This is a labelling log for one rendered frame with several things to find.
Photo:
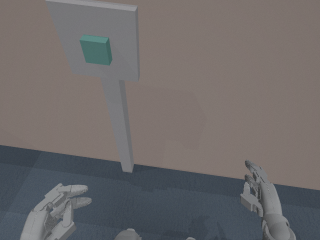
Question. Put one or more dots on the robot left thigh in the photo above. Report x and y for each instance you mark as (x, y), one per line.
(128, 235)

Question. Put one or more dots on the panel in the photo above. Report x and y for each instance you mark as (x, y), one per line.
(119, 22)

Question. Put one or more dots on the robot right hand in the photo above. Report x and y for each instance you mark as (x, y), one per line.
(265, 199)

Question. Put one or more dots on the robot left hand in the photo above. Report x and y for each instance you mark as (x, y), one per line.
(40, 223)

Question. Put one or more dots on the button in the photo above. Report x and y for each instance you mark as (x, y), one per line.
(96, 49)

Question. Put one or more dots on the robot right forearm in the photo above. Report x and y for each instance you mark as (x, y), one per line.
(276, 227)

